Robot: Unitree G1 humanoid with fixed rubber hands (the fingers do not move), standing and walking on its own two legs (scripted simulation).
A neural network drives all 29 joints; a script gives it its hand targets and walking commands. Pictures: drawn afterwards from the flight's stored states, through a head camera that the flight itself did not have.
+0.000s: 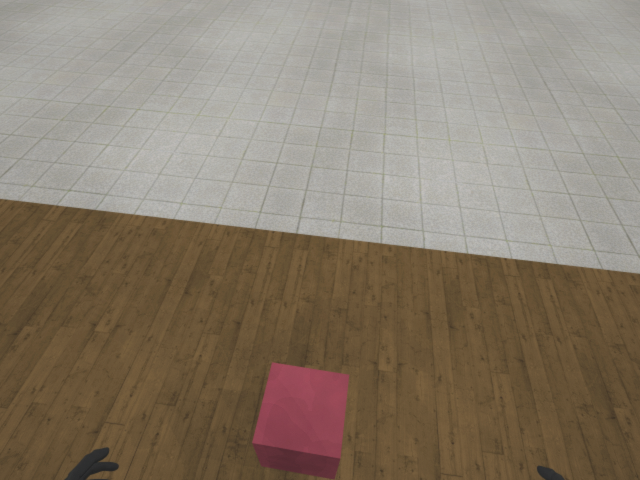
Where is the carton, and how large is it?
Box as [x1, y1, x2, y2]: [252, 362, 348, 478]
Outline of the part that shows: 272,362 252,441 261,465 334,478 340,457 348,375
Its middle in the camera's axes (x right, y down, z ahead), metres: -0.05 +0.51 +1.06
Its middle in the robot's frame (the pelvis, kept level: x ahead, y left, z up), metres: +0.38 +0.04 -0.66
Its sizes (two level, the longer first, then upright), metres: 0.210 0.200 0.250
